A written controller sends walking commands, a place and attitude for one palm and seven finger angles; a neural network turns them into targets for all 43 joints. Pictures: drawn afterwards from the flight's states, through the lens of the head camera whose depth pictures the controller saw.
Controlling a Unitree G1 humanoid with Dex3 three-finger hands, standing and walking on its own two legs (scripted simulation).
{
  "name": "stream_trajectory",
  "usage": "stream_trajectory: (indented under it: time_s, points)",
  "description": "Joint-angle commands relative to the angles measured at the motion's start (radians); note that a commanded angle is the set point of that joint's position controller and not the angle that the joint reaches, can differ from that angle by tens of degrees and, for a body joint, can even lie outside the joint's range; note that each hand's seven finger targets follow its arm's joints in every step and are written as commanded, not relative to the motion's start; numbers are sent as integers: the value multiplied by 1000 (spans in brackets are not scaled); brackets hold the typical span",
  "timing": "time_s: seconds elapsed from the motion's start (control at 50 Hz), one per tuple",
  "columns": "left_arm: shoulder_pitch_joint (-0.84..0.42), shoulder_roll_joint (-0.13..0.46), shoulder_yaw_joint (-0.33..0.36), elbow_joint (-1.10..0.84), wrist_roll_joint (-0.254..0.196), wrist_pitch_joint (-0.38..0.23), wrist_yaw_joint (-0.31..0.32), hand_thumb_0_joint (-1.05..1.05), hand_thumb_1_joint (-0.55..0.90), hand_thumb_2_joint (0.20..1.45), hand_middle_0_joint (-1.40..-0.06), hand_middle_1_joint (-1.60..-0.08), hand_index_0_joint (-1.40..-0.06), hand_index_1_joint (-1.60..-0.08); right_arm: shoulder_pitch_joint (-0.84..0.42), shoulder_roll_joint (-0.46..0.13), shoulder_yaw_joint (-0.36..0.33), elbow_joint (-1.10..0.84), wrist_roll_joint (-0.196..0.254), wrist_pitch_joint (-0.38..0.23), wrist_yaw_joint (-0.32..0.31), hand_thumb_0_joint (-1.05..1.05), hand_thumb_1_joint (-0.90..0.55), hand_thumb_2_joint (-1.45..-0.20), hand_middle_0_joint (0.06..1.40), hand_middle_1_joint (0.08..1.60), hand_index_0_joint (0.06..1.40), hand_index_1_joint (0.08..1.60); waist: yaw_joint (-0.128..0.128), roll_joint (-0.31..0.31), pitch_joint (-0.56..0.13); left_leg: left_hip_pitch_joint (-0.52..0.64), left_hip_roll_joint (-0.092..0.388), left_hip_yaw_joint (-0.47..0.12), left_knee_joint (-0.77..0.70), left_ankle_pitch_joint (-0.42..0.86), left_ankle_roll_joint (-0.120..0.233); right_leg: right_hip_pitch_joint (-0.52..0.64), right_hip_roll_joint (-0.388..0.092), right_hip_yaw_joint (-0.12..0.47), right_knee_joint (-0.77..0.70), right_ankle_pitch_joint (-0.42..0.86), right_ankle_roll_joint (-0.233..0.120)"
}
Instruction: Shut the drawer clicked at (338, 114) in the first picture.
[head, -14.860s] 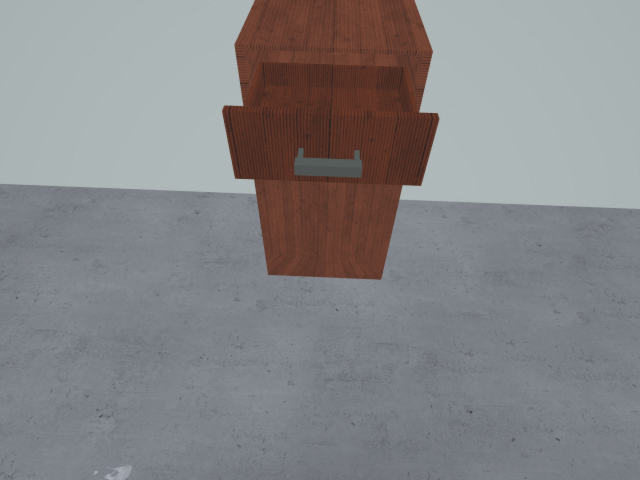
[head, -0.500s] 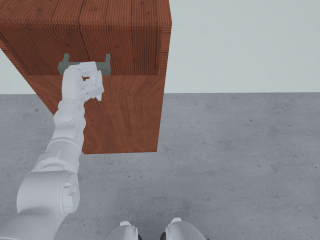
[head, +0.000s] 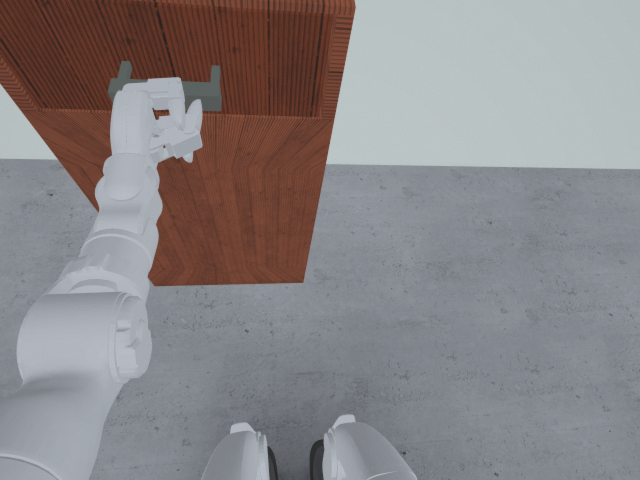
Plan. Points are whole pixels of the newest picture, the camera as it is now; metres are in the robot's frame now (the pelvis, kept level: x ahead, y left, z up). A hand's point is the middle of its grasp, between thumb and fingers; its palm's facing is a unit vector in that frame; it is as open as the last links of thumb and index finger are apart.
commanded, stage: pull the fist back off the drawer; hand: left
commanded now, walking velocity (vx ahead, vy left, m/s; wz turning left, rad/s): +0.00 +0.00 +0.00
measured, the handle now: (169, 83) +0.60 +0.13 +0.09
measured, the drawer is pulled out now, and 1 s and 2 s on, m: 0.00 0.00 0.00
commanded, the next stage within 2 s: draw the hand back to the body in 0.66 s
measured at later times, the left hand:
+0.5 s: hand (196, 133) +0.52 +0.10 +0.08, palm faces -0.03 -1.00 +0.00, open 2.8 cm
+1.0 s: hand (163, 161) +0.45 +0.13 +0.11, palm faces -0.01 -1.00 -0.03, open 3.3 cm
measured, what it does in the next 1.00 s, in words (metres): shifts its weight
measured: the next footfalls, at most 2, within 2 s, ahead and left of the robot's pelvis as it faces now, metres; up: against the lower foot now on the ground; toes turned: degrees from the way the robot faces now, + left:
none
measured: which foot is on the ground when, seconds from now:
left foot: down 0.00-1.00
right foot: down 0.00-1.00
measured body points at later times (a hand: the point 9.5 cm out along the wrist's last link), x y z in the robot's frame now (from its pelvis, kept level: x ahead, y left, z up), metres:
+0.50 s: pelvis +0.01 +0.02 +0.00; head +0.12 +0.03 +0.44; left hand +0.51 +0.15 +0.08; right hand +0.00 -0.24 -0.10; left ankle +0.04 +0.06 -0.67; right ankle +0.03 -0.09 -0.67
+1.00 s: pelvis +0.05 -0.01 +0.03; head +0.11 -0.01 +0.48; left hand +0.45 +0.18 +0.11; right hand +0.14 -0.26 -0.08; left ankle +0.04 +0.06 -0.67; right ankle +0.03 -0.09 -0.67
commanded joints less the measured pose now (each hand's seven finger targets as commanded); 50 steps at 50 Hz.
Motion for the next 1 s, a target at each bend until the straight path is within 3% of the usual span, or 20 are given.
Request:
stream_trajectory:
  time_s: [0.0, 0.06, 0.14, 0.16, 0.24, 0.28, 0.32, 0.36, 0.4, 0.52, 0.56, 0.58, 0.62, 0.72, 0.74, 0.76, 0.82, 0.84, 0.9, 0.98]
  points:
    - [-666, 177, 9, -210, 1, -40, 55, 0, 900, 900, -1400, -1600, -1400, -1600, 180, -197, -61, -39, -2, -29, -8, 0, -900, -900, 200, 300, 200, 300, -96, 110, -415, 399, 42, -181, -168, -10, -40, 2, -5, 116, -146, -4, 37]
    - [-670, 142, -11, -201, 7, -34, 59, 0, 900, 900, -1400, -1600, -1400, -1600, 185, -199, -64, -41, -5, -30, -3, 0, -900, -900, 200, 300, 200, 300, -97, 115, -416, 420, 46, -204, -177, -25, -44, -26, -8, 106, -136, -5, 34]
    - [-652, 176, 27, -201, 12, -36, 68, 0, 900, 900, -1400, -1600, -1400, -1600, 189, -206, -66, -47, -11, -25, 6, 0, -900, -900, 200, 300, 200, 300, -77, 112, -433, 436, 50, -226, -181, -12, -51, -32, -9, 99, -120, 6, 30]
    - [-641, 142, 5, -208, 10, -38, 67, 0, 900, 900, -1400, -1600, -1400, -1600, 185, -203, -68, -49, -11, -25, 9, 0, -900, -900, 200, 300, 200, 300, -76, 122, -423, 456, 54, -236, -186, -9, -54, -46, -10, 95, -120, 11, 29]
    - [-557, 162, 39, -211, 4, -42, 66, 0, 900, 900, -1400, -1600, -1400, -1600, 177, -209, -72, -63, -9, -15, 18, 0, -900, -900, 200, 300, 200, 300, -42, 104, -419, 464, 59, -244, -198, -10, -61, -39, -8, 90, -111, 11, 24]
    - [-540, 102, 0, -251, 0, -50, 65, 0, 900, 900, -1400, -1600, -1400, -1600, 169, -201, -76, -72, -11, -12, 24, 0, -900, -900, 200, 300, 200, 300, -35, 128, -426, 507, 64, -254, -205, 15, -69, -48, -8, 85, -106, 25, 23]
    - [-493, 89, 3, -271, -5, -56, 66, 0, 900, 900, -1400, -1600, -1400, -1600, 165, -202, -81, -78, -10, -7, 29, 0, -900, -900, 200, 300, 200, 300, -21, 126, -443, 547, 71, -264, -206, 67, -77, -52, -7, 78, -94, 51, 21]
    - [-409, 94, 26, -295, -13, -57, 72, 0, 900, 900, -1400, -1600, -1400, -1600, 160, -199, -88, -86, -6, 3, 33, 0, -900, -900, 200, 300, 200, 300, 8, 102, -464, 560, 70, -246, -205, 125, -82, -12, -2, 77, -101, 74, 20]
    - [-361, 78, 21, -309, -18, -55, 72, 0, 900, 900, -1400, -1600, -1400, -1600, 149, -190, -87, -97, -2, 12, 34, 0, -900, -900, 200, 300, 200, 300, 15, 59, -441, 521, 62, -214, -204, 138, -73, 40, 1, 83, -117, 82, 22]
    - [-130, 40, 11, -438, -19, -60, 77, 0, 900, 900, -1400, -1600, -1400, -1600, 125, -166, -92, -139, 8, 43, 43, 0, -900, -900, 200, 300, 200, 300, 74, 49, -464, 571, 58, -162, -191, 370, -82, 136, 11, 83, -117, 212, 16]
    - [-78, 28, -5, -483, -22, -52, 72, 0, 900, 900, -1400, -1600, -1400, -1600, 119, -160, -95, -144, 15, 56, 43, 0, -900, -900, 200, 300, 200, 300, 76, 26, -440, 564, 58, -146, -186, 424, -81, 165, 11, 86, -125, 257, 20]
    - [-117, -16, -46, -515, -27, -50, 67, 0, 900, 900, -1400, -1600, -1400, -1600, 110, -152, -94, -145, 18, 58, 42, 0, -900, -900, 200, 300, 200, 300, 54, 21, -423, 565, 57, -138, -182, 427, -76, 165, 11, 89, -133, 273, 24]
    - [-131, 1, -40, -554, -31, -47, 63, 0, 900, 900, -1400, -1600, -1400, -1600, 107, -153, -97, -140, 22, 58, 35, 0, -900, -900, 200, 300, 200, 300, 53, 44, -414, 578, 56, -132, -178, 440, -73, 170, 9, 95, -134, 288, 25]
    - [-112, -55, -90, -642, -61, -48, 42, 0, 900, 900, -1400, -1600, -1400, -1600, 90, -141, -100, -126, 29, 43, 26, 0, -900, -900, 200, 300, 200, 300, 53, 86, -462, 649, 55, -127, -162, 542, -78, 189, 6, 101, -133, 355, 28]
    - [-109, -37, -78, -652, -62, -47, 38, 0, 900, 900, -1400, -1600, -1400, -1600, 92, -141, -103, -116, 30, 41, 25, 0, -900, -900, 200, 300, 200, 300, 57, 74, -475, 662, 58, -134, -157, 573, -82, 194, 5, 99, -130, 368, 29]
    - [-8, -21, -54, -678, -68, -37, 30, 0, 900, 900, -1400, -1600, -1400, -1600, 87, -142, -105, -130, 32, 40, 27, 0, -900, -900, 200, 300, 200, 300, 93, 92, -508, 674, 53, -123, -163, 609, -84, 235, 6, 103, -133, 390, 26]
    - [168, 30, -18, -791, -88, 1, 6, 0, 900, 900, -1400, -1600, -1400, -1600, 62, -140, -103, -176, 44, 38, 24, 0, -900, -900, 200, 300, 200, 300, 143, 73, -567, 699, 44, -105, -191, 693, -83, 372, 3, 106, -149, 488, 26]
    - [223, 17, -27, -830, -95, 22, -5, 0, 900, 900, -1400, -1600, -1400, -1600, 45, -130, -99, -192, 50, 36, 24, 0, -900, -900, 200, 300, 200, 300, 153, 69, -561, 691, 39, -89, -200, 704, -76, 415, 1, 114, -164, 528, 29]
    - [347, 14, -27, -880, -124, 85, -31, 0, 900, 900, -1400, -1600, -1400, -1600, 1, -121, -91, -221, 68, 31, 13, 0, -900, -900, 200, 300, 200, 300, 155, -72, -429, 552, 22, -44, -246, 555, -45, 541, -8, 131, -215, 593, 43]
    - [462, 29, -11, -1041, -160, 123, -61, 0, 900, 900, -1400, -1600, -1400, -1600, -54, -115, -83, -256, 79, 5, -2, 0, -900, -900, 200, 300, 200, 300, 174, -62, -378, 541, 7, -17, -284, 476, -34, 639, -27, 156, -254, 687, 62]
